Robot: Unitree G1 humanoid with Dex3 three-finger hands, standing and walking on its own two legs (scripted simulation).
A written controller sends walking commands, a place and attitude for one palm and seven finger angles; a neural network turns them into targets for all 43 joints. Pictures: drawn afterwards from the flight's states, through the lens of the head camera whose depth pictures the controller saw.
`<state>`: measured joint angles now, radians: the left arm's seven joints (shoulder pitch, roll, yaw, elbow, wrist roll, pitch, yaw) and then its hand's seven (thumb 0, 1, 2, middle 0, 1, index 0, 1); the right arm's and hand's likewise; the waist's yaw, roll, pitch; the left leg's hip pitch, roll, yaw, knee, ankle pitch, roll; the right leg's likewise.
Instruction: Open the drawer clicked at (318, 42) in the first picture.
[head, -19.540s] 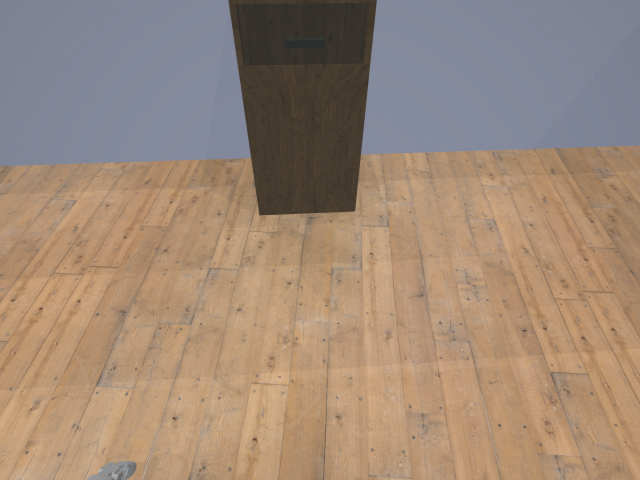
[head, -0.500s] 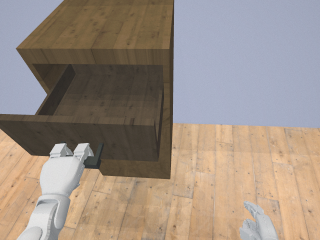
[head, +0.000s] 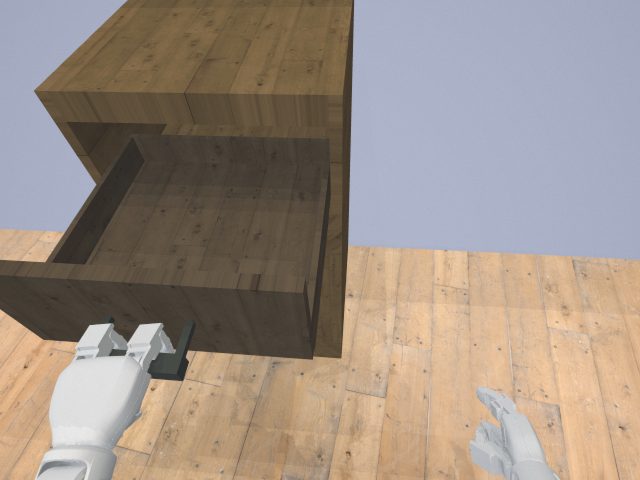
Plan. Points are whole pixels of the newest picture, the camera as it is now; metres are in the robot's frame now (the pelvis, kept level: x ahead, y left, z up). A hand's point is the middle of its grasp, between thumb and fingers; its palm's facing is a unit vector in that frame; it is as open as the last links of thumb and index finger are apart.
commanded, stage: pull the drawer open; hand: left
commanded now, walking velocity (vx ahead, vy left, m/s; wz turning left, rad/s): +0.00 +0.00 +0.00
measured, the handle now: (139, 345) +0.25 +0.25 +0.04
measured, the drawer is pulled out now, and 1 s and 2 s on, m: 0.28 0.30 0.30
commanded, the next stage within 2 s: open the thumb to release the handle in 0.46 s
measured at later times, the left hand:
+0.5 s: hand (121, 422) +0.17 +0.25 +0.02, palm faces -0.02 -0.06 -1.00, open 5.8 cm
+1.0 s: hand (122, 417) +0.17 +0.25 +0.02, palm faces +0.02 -0.06 -1.00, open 11.1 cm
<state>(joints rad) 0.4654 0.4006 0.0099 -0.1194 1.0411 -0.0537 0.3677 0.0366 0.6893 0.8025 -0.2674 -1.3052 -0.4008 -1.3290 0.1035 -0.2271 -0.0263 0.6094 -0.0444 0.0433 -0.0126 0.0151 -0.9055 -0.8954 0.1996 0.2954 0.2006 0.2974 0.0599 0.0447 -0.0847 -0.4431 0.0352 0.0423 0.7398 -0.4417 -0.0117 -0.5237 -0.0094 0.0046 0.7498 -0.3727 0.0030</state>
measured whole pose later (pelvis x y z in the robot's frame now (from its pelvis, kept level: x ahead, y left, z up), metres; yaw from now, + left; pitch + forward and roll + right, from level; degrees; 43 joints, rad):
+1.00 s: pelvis -0.01 +0.00 +0.00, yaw +1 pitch +7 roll +0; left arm 0.45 0.39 -0.01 -0.11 1.03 -0.02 0.38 0.00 -0.07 0.48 -0.34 -1.23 -0.35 -1.25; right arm 0.10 -0.21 -0.01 0.61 -0.04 0.05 -0.03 0.02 -0.91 -0.90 0.20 0.30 0.20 0.30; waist 0.07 0.05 -0.09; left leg -0.46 0.03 0.03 0.78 -0.44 -0.01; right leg -0.53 -0.02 -0.01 0.79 -0.38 0.00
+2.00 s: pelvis -0.02 +0.00 +0.02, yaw +2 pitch +2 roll +0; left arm 0.34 0.45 -0.02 -0.23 0.96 0.02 0.19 0.00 -0.49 0.30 -0.32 -1.20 -0.36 -1.22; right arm 0.09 -0.24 0.01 0.62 -0.03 0.06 -0.05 0.02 -0.91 -0.90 0.20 0.30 0.20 0.30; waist 0.11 0.08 -0.04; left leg -0.28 0.01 0.01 0.61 -0.36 -0.01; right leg -0.34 -0.03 -0.03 0.62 -0.30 0.01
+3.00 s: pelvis -0.03 -0.01 +0.03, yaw +3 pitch -3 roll +0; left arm 0.22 0.59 0.09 -0.37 0.80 0.06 -0.08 0.00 -0.50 0.30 -0.32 -1.20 -0.32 -1.20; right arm 0.09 -0.27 0.04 0.61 0.01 0.08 -0.02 0.02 -0.91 -0.90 0.20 0.30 0.20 0.30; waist 0.12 0.12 0.02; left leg -0.12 0.02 -0.01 0.43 -0.25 -0.02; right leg -0.18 -0.02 -0.04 0.44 -0.21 0.00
